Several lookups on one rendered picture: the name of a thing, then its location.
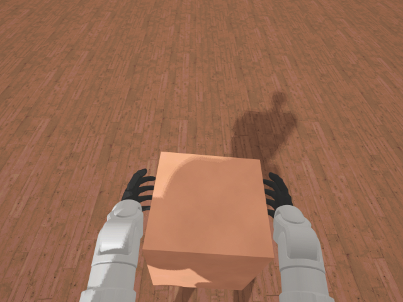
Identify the left robot forearm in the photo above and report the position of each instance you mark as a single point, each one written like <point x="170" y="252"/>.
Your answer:
<point x="116" y="255"/>

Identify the left robot hand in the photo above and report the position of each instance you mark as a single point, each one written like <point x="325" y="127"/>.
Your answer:
<point x="133" y="190"/>

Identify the carton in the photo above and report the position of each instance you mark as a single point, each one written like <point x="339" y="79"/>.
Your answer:
<point x="208" y="224"/>

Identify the right robot forearm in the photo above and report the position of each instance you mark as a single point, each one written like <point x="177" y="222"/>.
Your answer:
<point x="300" y="258"/>

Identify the right robot hand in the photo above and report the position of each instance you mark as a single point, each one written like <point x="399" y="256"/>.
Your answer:
<point x="280" y="194"/>

